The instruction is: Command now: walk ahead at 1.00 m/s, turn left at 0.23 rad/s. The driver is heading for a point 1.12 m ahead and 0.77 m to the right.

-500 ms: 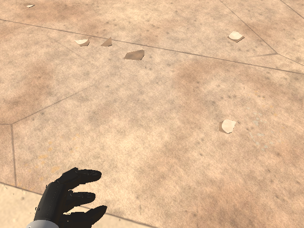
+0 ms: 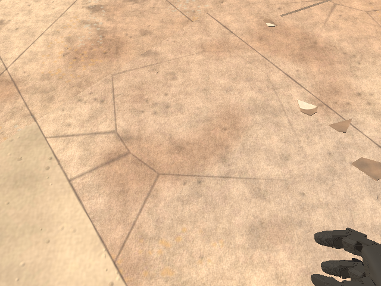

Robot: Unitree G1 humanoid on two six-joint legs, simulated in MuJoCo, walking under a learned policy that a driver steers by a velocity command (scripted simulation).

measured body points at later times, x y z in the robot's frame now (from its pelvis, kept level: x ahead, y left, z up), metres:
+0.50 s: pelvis +0.46 -0.09 +0.00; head +0.48 -0.08 +0.45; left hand +0.64 +0.16 -0.12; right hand +0.44 -0.36 -0.12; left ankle +0.23 +0.06 -0.56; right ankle +0.55 -0.13 -0.70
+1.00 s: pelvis +0.90 -0.21 +0.03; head +0.92 -0.23 +0.48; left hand +1.19 -0.06 -0.07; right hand +0.80 -0.51 -0.06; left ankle +1.01 -0.13 -0.70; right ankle +0.74 -0.20 -0.58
